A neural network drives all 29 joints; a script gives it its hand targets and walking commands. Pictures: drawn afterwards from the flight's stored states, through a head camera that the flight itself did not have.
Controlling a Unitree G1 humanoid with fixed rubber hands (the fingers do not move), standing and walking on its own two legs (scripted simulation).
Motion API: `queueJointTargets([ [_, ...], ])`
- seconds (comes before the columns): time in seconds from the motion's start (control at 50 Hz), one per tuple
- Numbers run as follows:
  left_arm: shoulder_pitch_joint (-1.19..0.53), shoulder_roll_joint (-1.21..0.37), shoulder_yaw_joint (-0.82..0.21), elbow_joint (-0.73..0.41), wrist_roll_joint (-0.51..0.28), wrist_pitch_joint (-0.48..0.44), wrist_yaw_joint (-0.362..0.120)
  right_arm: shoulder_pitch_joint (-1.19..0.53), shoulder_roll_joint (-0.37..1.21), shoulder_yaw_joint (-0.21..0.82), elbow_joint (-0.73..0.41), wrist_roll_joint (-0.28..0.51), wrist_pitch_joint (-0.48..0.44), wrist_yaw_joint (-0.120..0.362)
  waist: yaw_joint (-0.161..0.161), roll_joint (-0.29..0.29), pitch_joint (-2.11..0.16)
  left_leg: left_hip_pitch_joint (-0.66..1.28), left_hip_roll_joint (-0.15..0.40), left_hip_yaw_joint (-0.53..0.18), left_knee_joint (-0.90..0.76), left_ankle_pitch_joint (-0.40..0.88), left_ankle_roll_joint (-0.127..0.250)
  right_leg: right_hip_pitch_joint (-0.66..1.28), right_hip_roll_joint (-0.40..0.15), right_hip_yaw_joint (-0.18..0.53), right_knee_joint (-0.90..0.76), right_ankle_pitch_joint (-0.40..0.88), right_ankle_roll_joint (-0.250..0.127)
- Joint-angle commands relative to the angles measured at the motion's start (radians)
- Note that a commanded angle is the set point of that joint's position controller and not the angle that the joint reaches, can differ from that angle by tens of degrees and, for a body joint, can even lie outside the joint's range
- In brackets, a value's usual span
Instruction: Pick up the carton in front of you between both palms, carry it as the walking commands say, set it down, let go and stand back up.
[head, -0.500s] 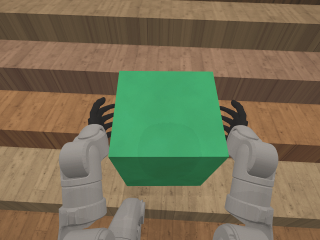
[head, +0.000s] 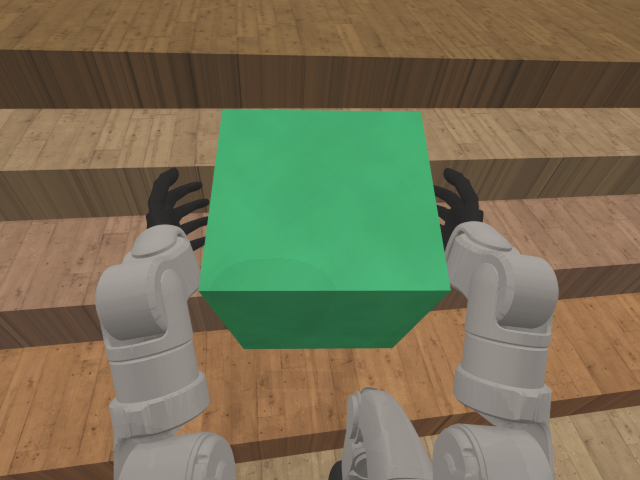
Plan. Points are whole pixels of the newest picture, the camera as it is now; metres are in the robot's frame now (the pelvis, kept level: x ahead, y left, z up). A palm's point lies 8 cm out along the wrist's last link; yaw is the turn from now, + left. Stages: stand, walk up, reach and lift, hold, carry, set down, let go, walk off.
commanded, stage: carry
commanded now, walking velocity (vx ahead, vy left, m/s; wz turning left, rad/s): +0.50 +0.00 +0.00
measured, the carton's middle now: (320, 246) +0.38 -0.02 +0.12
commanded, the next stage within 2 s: none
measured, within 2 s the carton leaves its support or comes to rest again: neither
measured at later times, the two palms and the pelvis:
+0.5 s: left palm out of the picture +0.65 +0.16 +0.36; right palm out of the picture +0.67 -0.14 +0.34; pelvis +0.31 +0.01 +0.17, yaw +2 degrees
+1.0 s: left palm out of the picture +0.96 +0.16 +0.50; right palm out of the picture +0.98 -0.15 +0.51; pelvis +0.63 -0.03 +0.35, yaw -1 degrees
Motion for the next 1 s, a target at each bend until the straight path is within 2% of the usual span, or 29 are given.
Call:
queueJointTargets([
  [0.0, -0.572, -0.570, -0.569, 0.023, -0.166, 0.030, 0.008, -0.544, 0.582, 0.449, -0.088, 0.119, 0.011, 0.013, 0.183, 0.354, -0.399, -0.137, 0.144, 0.119, 0.062, 1.655, 0.119, 0.682, 0.148, -0.205, -0.312, 0.159, -0.025],
  [0.02, -0.566, -0.574, -0.540, 0.110, -0.167, 0.043, -0.002, -0.541, 0.543, 0.419, -0.040, 0.070, 0.022, -0.001, 0.254, 0.358, -0.489, -0.099, 0.152, 0.085, 0.302, 1.831, 0.107, 0.861, 0.191, -0.211, -0.457, 0.165, -0.009],
  [0.04, -0.592, -0.625, -0.585, 0.017, -0.202, 0.023, -0.016, -0.526, 0.595, 0.436, -0.072, 0.039, 0.026, 0.003, 0.374, 0.198, -0.509, -0.071, 0.122, 0.087, 0.666, 1.692, 0.060, 0.995, 0.203, -0.096, -0.861, 0.283, 0.016],
  [0.06, -0.560, -0.649, -0.618, 0.076, -0.237, 0.029, -0.037, -0.453, 0.555, 0.396, -0.044, -0.021, 0.029, 0.003, 0.300, -0.102, -0.532, -0.389, -0.068, 0.020, 1.086, 0.592, -0.038, 1.215, 0.041, 0.327, -1.154, 0.595, -0.098],
  [0.08, -0.582, -0.682, -0.653, 0.067, -0.254, 0.016, -0.036, -0.416, 0.590, 0.351, -0.031, -0.045, 0.027, 0.007, 0.220, -0.346, -0.622, -0.611, -0.215, -0.189, 1.668, 0.109, -0.041, 1.272, -0.275, 0.895, -1.180, 1.044, -0.287],
  [0.1, -0.637, -0.792, -0.725, 0.020, -0.313, 0.007, -0.049, -0.422, 0.596, 0.329, -0.020, -0.080, 0.018, 0.011, 0.207, -0.079, -0.703, -0.618, -0.152, -0.314, 1.786, 0.190, 0.017, 1.279, -0.208, 0.805, -1.077, 0.839, -0.263],
  [0.16, -0.798, -0.873, -0.763, -0.023, -0.383, -0.007, -0.083, -0.608, 0.641, 0.377, -0.081, -0.041, 0.006, 0.032, 0.182, 0.061, -0.442, -0.936, -0.068, -0.235, 1.720, 0.155, 0.083, 1.186, -0.176, 0.635, -1.079, 0.173, -0.154],
  [0.2, -0.826, -0.894, -0.779, -0.030, -0.417, -0.013, -0.101, -0.599, 0.658, 0.405, -0.083, -0.066, 0.000, 0.024, 0.174, 0.024, -0.363, -0.948, -0.043, -0.153, 1.589, 0.156, 0.084, 1.138, -0.142, 0.511, -1.166, 0.193, -0.096],
  [0.28, -0.742, -0.759, -0.727, -0.031, -0.388, 0.009, -0.092, -0.539, 0.600, 0.431, -0.050, -0.054, 0.020, 0.011, 0.221, -0.077, -0.331, -1.254, -0.001, -0.066, 1.779, -0.047, 0.075, 1.366, -0.233, 0.454, -1.245, 0.396, -0.155],
  [0.32, -0.657, -0.711, -0.683, 0.016, -0.351, 0.042, -0.080, -0.579, 0.580, 0.420, -0.057, -0.003, 0.044, 0.008, 0.215, 0.005, -0.284, -1.499, 0.060, -0.126, 1.964, -0.208, 0.094, 1.446, -0.292, 0.486, -1.291, 0.269, -0.176],
  [0.38, -0.623, -0.642, -0.584, 0.068, -0.279, 0.061, -0.065, -0.614, 0.585, 0.448, -0.029, 0.004, 0.073, -0.007, 0.163, -0.003, -0.141, -1.454, 0.102, -0.046, 1.736, -0.186, 0.057, 1.211, -0.211, 0.331, -1.422, 0.024, -0.075],
  [0.44, -0.641, -0.621, -0.529, 0.054, -0.270, 0.072, -0.073, -0.651, 0.682, 0.498, 0.015, 0.053, 0.077, -0.013, 0.147, -0.178, -0.211, -0.913, 0.031, 0.168, 1.324, -0.092, 0.051, 1.041, -0.089, 0.003, -1.556, 0.659, -0.052],
  [0.48, -0.623, -0.610, -0.440, 0.159, -0.204, 0.079, -0.066, -0.701, 0.699, 0.492, 0.010, 0.039, 0.061, -0.025, 0.094, -0.299, -0.309, -0.692, -0.081, 0.249, 1.101, 0.038, 0.112, 1.105, -0.062, -0.064, -1.377, 1.616, -0.048],
  [0.52, -0.635, -0.597, -0.417, 0.140, -0.164, 0.066, -0.063, -0.692, 0.779, 0.528, 0.027, 0.065, 0.043, -0.028, -0.039, -0.308, -0.477, -0.522, -0.159, 0.247, 0.823, 0.044, 0.099, 1.276, -0.102, -0.069, -0.985, 2.144, -0.024],
  [0.54, -0.615, -0.632, -0.427, 0.102, -0.150, 0.051, -0.061, -0.727, 0.829, 0.558, -0.022, 0.113, 0.022, -0.013, -0.112, -0.218, -0.625, -0.312, -0.169, 0.215, 0.425, 0.199, 0.041, 1.356, -0.009, -0.080, -0.633, 2.150, 0.052],
  [0.56, -0.516, -0.591, -0.370, 0.228, -0.066, 0.037, -0.056, -0.709, 0.851, 0.591, 0.037, 0.120, 0.019, -0.004, -0.105, -0.165, -0.616, -0.099, -0.100, 0.042, 0.191, 0.412, 0.038, 1.184, 0.007, -0.002, -0.363, 1.413, 0.068],
  [0.58, -0.473, -0.655, -0.387, 0.178, -0.096, 0.019, -0.070, -0.634, 0.855, 0.599, 0.020, 0.134, -0.004, 0.002, -0.037, 0.226, -0.727, 0.338, 0.237, -0.529, 0.361, 1.254, 0.286, 0.622, 0.212, 0.194, 0.091, 0.219, 0.121],
  [0.6, -0.438, -0.648, -0.402, 0.186, -0.054, 0.007, -0.073, -0.667, 0.853, 0.621, -0.016, 0.156, -0.032, 0.015, -0.102, 0.245, -0.804, 0.361, 0.225, -0.727, 0.315, 1.000, 0.377, 0.452, 0.271, 0.367, 0.403, 0.162, 0.099],
  [0.64, -0.538, -0.707, -0.414, 0.091, -0.081, -0.022, -0.082, -0.816, 0.972, 0.703, -0.110, 0.260, -0.056, 0.056, -0.041, 0.100, -0.537, 0.236, 0.213, -0.679, 0.274, 0.338, 0.247, 0.209, 0.157, 0.319, 0.410, 0.157, 0.026],
  [0.68, -0.563, -0.707, -0.440, 0.080, -0.050, -0.055, -0.077, -0.836, 0.998, 0.742, -0.141, 0.291, -0.075, 0.090, -0.009, 0.003, -0.423, 0.105, 0.204, -0.514, 0.214, 0.115, 0.165, 0.183, 0.104, 0.282, 0.353, 0.238, 0.017],
  [0.72, -0.600, -0.727, -0.530, 0.006, -0.106, -0.088, -0.061, -0.799, 0.989, 0.750, -0.145, 0.300, -0.096, 0.103, 0.024, -0.043, -0.411, 0.176, 0.259, -0.428, 0.142, 0.237, 0.150, 0.113, 0.055, 0.232, 0.305, 0.127, 0.001],
  [0.76, -0.519, -0.680, -0.538, 0.019, -0.089, -0.071, -0.049, -0.687, 0.888, 0.704, -0.120, 0.249, -0.090, 0.075, -0.035, 0.098, -0.276, 0.241, 0.325, -0.424, 0.093, 0.434, 0.220, -0.218, 0.013, 0.259, 0.536, -0.155, -0.015],
  [0.8, -0.463, -0.599, -0.525, 0.026, -0.073, -0.047, -0.037, -0.570, 0.791, 0.649, -0.032, 0.200, -0.062, 0.054, -0.063, 0.051, -0.213, 0.300, 0.295, -0.366, 0.028, 0.240, 0.220, -0.378, -0.002, 0.161, 0.556, -0.205, -0.019],
  [0.84, -0.446, -0.577, -0.534, 0.024, -0.121, -0.024, -0.030, -0.527, 0.708, 0.598, -0.079, 0.169, -0.041, 0.038, 0.006, 0.030, -0.171, 0.088, 0.214, -0.221, -0.138, 0.153, 0.131, -0.172, -0.051, 0.079, 0.202, -0.094, -0.001],
  [0.88, -0.460, -0.572, -0.538, 0.091, -0.129, 0.007, -0.017, -0.499, 0.615, 0.527, -0.047, 0.120, -0.021, 0.025, 0.089, 0.204, -0.239, -0.301, 0.098, 0.100, -0.216, 0.813, 0.122, 0.547, 0.025, -0.067, -0.251, 0.118, -0.004],
  [0.92, -0.567, -0.605, -0.594, 0.079, -0.178, 0.017, -0.014, -0.469, 0.588, 0.443, -0.032, 0.060, 0.001, 0.013, 0.231, 0.377, -0.449, -0.205, 0.143, 0.135, 0.069, 1.530, 0.102, 0.868, 0.134, -0.189, -0.263, 0.253, -0.007],
  [0.94, -0.509, -0.571, -0.534, 0.129, -0.155, 0.018, -0.017, -0.554, 0.622, 0.483, -0.025, 0.077, 0.016, 0.003, 0.262, 0.153, -0.499, -0.150, 0.122, 0.121, 0.351, 1.631, 0.092, 0.940, 0.230, -0.243, -0.472, 0.109, -0.014],
  [0.96, -0.544, -0.674, -0.614, 0.104, -0.211, 0.021, -0.035, -0.511, 0.571, 0.442, -0.073, 0.007, 0.011, -0.004, 0.340, 0.080, -0.543, -0.096, 0.070, 0.101, 0.767, 1.443, 0.025, 1.048, 0.200, -0.075, -0.850, 0.332, 0.034],
  [0.98, -0.602, -0.709, -0.664, 0.040, -0.252, 0.003, -0.051, -0.505, 0.611, 0.421, -0.014, -0.020, 0.012, -0.002, 0.268, -0.019, -0.462, -0.252, -0.031, 0.009, 0.995, 0.448, -0.005, 1.135, 0.082, 0.176, -1.128, 0.607, 0.048],
])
